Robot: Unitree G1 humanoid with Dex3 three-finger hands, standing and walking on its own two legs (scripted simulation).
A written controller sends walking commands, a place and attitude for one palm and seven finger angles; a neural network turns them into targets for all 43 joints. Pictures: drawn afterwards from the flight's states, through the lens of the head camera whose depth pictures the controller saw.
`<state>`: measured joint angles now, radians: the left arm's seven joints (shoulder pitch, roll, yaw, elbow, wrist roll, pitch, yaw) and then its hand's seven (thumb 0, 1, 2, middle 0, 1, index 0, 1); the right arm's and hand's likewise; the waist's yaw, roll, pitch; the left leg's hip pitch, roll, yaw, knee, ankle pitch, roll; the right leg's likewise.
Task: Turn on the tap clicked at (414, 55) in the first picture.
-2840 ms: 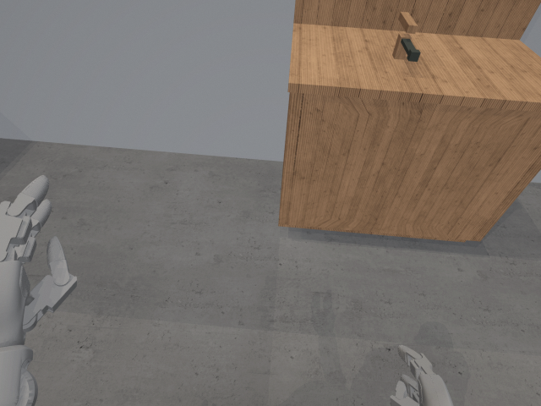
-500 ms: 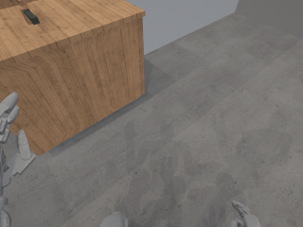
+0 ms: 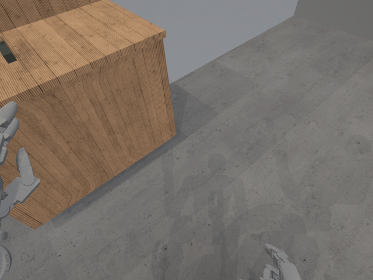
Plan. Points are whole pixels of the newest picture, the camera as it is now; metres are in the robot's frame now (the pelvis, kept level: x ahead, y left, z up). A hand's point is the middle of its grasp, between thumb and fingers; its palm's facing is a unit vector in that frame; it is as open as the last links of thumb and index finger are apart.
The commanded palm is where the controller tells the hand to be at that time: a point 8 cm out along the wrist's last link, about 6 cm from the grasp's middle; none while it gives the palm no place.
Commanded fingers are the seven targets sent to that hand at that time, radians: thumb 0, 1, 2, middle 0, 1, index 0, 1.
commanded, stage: walk to a spot facing it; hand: left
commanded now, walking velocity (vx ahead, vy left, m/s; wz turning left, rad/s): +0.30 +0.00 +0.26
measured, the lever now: (9, 56) +0.72 +0.65 +0.10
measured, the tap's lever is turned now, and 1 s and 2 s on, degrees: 0 0 0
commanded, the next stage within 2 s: turn to face it in 0.16 s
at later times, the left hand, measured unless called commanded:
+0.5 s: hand (57, 114) +0.35 +0.26 +0.20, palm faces +0.48 -0.78 -0.40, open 7.4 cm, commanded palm +0.27 +0.30 +0.20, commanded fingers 0.00 0.90 0.90 -0.20 -0.30 -0.20 -0.30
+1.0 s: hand (75, 130) +0.31 +0.21 +0.20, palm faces +0.62 -0.66 -0.43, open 7.4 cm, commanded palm +0.23 +0.24 +0.20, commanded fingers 0.00 0.90 0.90 -0.20 -0.30 -0.20 -0.30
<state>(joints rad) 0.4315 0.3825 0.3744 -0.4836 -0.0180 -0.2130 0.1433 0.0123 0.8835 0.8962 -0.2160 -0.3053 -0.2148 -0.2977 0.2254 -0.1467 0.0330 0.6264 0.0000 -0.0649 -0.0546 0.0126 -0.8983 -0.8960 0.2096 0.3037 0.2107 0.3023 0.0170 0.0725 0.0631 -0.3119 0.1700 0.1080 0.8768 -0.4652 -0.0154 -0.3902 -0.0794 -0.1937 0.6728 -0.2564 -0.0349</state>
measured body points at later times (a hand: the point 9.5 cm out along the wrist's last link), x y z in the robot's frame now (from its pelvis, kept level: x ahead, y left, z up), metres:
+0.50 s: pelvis +0.14 +0.00 +0.01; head +0.18 +0.02 +0.46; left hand +0.32 +0.30 +0.22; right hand +0.35 -0.20 -0.07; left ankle +0.19 +0.11 -0.72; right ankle +0.12 -0.13 -0.63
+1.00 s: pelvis +0.17 -0.08 +0.02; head +0.20 -0.08 +0.47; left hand +0.27 +0.24 +0.23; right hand +0.42 -0.27 -0.06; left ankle +0.11 +0.04 -0.67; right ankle +0.23 -0.15 -0.72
